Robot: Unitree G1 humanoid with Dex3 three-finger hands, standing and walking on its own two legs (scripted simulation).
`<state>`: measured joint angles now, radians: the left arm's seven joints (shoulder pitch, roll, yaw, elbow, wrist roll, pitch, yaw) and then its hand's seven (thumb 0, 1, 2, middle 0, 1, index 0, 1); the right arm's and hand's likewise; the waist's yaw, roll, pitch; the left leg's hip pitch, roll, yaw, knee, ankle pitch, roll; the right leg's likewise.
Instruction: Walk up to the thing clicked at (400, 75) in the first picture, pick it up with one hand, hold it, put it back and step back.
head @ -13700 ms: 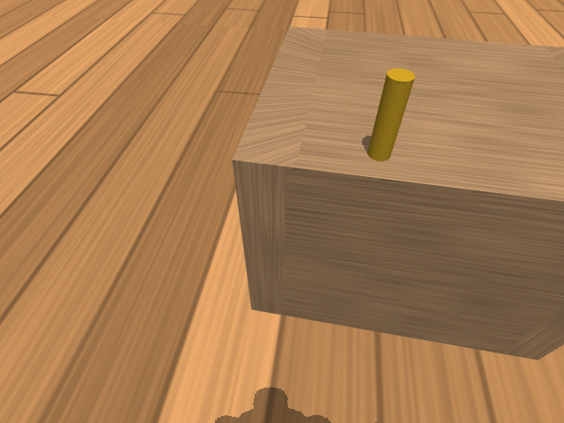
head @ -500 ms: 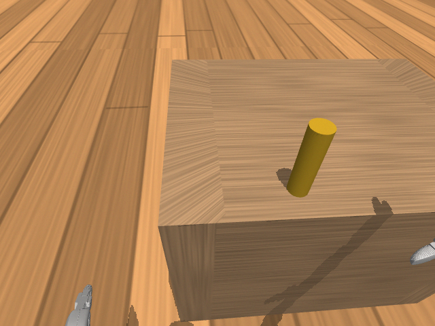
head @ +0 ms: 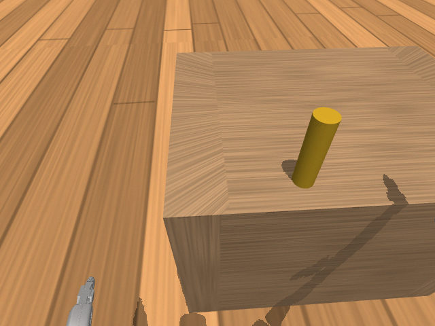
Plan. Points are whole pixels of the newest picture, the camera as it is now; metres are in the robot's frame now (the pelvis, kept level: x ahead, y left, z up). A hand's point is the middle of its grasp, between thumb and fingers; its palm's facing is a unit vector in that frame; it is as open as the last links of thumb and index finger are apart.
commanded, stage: go down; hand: right
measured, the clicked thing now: (313, 151) +0.46 -0.19 +0.08
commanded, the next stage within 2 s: approach in 1.86 s
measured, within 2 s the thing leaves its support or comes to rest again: neither
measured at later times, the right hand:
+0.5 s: hand out of the picture +0.36 -0.36 +0.16, palm faces +0.13 +0.99 +0.00, open 17.6 cm
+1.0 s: hand out of the picture +0.38 -0.38 +0.16, palm faces +0.12 +0.99 +0.01, open 17.4 cm
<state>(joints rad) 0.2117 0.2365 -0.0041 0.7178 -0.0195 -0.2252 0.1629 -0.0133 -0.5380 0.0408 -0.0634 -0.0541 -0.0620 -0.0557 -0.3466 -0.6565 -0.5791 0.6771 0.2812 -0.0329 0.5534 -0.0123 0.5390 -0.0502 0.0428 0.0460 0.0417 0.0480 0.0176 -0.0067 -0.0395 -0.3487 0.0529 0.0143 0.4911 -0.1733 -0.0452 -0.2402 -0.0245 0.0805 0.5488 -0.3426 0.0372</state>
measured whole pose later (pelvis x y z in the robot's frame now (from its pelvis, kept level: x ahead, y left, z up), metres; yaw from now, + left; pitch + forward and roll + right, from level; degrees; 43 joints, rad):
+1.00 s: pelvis +0.01 -0.01 -0.01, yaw +1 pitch +8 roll +2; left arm 0.26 0.27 -0.06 0.59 -0.01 -0.25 0.20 -0.01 -0.55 0.06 -0.06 -0.05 -0.06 -0.06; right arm -0.58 -0.85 -0.63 1.01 0.24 -0.05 0.66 -0.01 0.51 -0.05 0.06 0.04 0.05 0.05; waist 0.07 0.00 -0.08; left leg -0.51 0.04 0.01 0.58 -0.22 -0.05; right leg -0.42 -0.03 0.08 0.68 -0.41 0.03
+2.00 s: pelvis +0.01 -0.01 -0.02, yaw +1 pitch +9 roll +2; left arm 0.30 0.27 -0.08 0.53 0.00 -0.26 0.21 -0.01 -0.54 0.05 -0.06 -0.05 -0.06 -0.06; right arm -0.60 -0.88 -0.64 1.04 0.23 -0.04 0.68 -0.01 0.52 -0.05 0.06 0.04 0.05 0.05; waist 0.08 0.00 -0.10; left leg -0.55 0.04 0.01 0.62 -0.23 -0.05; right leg -0.45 -0.03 0.08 0.73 -0.43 0.03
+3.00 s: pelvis -0.01 +0.00 -0.05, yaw +2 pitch +14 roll +0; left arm 0.42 0.24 0.03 0.20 0.00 -0.14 0.04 -0.01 -0.53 0.04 -0.06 -0.06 -0.07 -0.05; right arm -0.64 -0.42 -0.43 0.89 0.15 -0.24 0.25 -0.01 0.58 -0.05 0.04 0.04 0.04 0.05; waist 0.11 0.03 -0.10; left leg -0.81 0.04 -0.03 0.89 -0.31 -0.05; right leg -0.68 -0.02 0.06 0.95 -0.51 0.04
